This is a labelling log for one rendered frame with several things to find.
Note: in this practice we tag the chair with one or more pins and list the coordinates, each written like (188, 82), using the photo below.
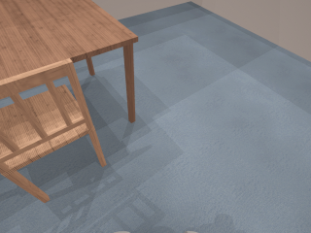
(38, 125)

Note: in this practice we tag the table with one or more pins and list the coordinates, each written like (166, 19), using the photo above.
(37, 33)

